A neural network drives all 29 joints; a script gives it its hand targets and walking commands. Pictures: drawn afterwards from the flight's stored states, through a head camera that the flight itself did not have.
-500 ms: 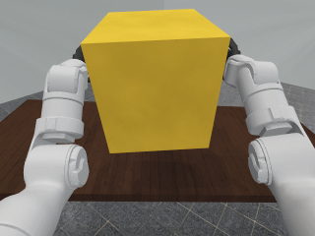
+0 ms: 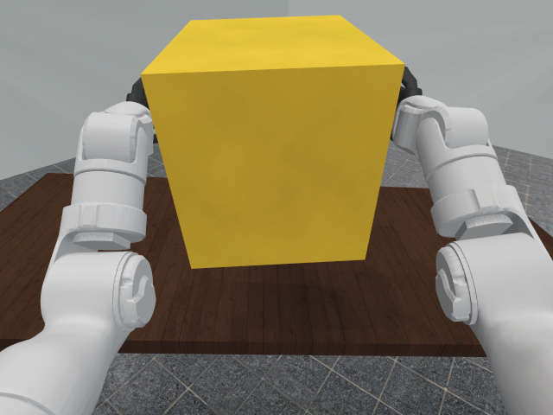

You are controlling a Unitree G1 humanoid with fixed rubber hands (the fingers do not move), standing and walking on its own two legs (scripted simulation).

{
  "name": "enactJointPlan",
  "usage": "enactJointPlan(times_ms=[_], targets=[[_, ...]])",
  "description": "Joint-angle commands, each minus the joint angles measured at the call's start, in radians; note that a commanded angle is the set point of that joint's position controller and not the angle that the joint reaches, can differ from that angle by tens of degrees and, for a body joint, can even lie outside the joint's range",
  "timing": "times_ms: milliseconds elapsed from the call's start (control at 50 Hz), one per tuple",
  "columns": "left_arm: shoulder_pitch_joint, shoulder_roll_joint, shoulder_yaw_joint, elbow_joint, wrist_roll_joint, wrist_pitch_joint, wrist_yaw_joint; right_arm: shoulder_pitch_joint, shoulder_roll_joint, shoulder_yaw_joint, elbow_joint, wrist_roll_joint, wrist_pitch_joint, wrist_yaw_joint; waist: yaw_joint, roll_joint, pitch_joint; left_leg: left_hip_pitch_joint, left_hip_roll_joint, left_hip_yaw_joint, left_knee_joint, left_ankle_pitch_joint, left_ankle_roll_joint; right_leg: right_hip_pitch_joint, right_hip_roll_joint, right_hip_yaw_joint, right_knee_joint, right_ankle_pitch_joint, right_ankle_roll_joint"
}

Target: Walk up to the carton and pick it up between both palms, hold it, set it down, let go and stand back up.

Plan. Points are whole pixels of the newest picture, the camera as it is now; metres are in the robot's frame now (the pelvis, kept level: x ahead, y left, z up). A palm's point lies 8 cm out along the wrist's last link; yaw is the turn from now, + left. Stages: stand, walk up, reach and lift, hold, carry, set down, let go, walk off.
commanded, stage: hold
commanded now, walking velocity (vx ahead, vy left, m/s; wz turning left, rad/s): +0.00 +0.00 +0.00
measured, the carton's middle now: (271, 131) +0.44 -0.01 +0.29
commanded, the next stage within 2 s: none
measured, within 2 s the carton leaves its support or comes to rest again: neither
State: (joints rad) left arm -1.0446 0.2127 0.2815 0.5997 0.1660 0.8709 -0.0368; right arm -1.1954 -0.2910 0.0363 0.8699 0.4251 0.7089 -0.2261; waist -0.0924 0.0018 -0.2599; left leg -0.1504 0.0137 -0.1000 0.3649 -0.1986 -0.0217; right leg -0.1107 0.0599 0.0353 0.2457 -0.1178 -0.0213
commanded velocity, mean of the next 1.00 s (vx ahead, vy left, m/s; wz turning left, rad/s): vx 0.00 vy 0.00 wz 0.00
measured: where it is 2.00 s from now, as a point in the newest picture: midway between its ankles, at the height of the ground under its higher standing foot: outside the picture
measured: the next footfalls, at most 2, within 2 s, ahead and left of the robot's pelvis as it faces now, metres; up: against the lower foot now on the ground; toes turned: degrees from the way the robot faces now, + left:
none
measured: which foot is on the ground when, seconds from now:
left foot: down 0.00-1.00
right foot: down 0.00-1.00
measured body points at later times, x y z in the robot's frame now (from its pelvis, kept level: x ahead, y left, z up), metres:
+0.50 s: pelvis -0.01 +0.00 +0.00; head -0.11 +0.02 +0.44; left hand +0.38 +0.17 +0.33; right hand +0.37 -0.17 +0.35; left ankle +0.00 +0.13 -0.75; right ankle +0.01 -0.11 -0.75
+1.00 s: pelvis +0.00 +0.00 +0.00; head -0.11 +0.02 +0.44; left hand +0.38 +0.17 +0.32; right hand +0.37 -0.17 +0.35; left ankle +0.00 +0.13 -0.75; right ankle +0.01 -0.11 -0.75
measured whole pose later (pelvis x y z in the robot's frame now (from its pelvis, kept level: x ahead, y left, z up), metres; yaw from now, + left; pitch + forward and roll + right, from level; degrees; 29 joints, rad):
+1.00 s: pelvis +0.00 +0.00 +0.00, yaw +1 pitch -1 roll -2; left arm -1.06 0.22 0.30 0.61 0.17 0.87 -0.03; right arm -1.21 -0.29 0.04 0.89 0.44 0.70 -0.23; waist -0.10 0.00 -0.25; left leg -0.16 0.01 -0.11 0.38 -0.20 -0.02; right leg -0.11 0.06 0.03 0.25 -0.12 -0.02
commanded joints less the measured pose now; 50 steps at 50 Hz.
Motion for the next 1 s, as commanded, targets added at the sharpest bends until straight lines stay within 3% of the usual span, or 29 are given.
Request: enactJointPlan(times_ms=[0,60,140,460,980], targets=[[-0.818,-0.549,-0.202,-0.227,-0.187,-0.067,-0.152,-0.745,0.654,0.152,-0.267,0.213,-0.014,0.148,0.025,0.033,-0.226,0.002,-0.028,0.020,-0.026,0.247,-0.017,0.201,-0.002,0.012,0.013,0.235,0.024],[-0.831,-0.565,-0.237,-0.242,-0.210,-0.068,-0.149,-0.758,0.650,0.141,-0.300,0.214,-0.017,0.143,-0.002,0.040,-0.244,0.004,-0.034,0.029,-0.024,0.240,-0.022,0.184,-0.002,0.013,0.011,0.246,0.031],[-0.824,-0.579,-0.237,-0.210,-0.211,-0.071,-0.151,-0.754,0.645,0.119,-0.275,0.185,-0.018,0.143,-0.014,0.041,-0.206,-0.022,-0.032,0.029,-0.044,0.170,-0.019,0.162,-0.007,0.016,-0.001,0.184,0.024],[-0.853,-0.562,-0.208,-0.163,-0.207,-0.082,-0.144,-0.776,0.646,0.102,-0.217,0.176,-0.023,0.157,0.006,0.043,-0.218,-0.050,-0.028,0.023,-0.054,0.137,-0.016,0.151,-0.004,0.016,0.000,0.123,0.017],[-0.837,-0.569,-0.225,-0.192,-0.211,-0.083,-0.146,-0.764,0.649,0.116,-0.259,0.187,-0.025,0.142,-0.008,0.047,-0.225,-0.028,-0.033,0.023,-0.043,0.173,-0.019,0.168,-0.006,0.012,0.003,0.176,0.024]])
